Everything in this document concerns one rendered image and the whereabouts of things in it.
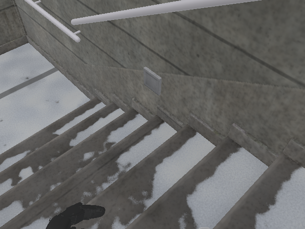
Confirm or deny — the left robot hand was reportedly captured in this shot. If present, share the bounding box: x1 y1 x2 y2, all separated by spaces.
46 202 106 229

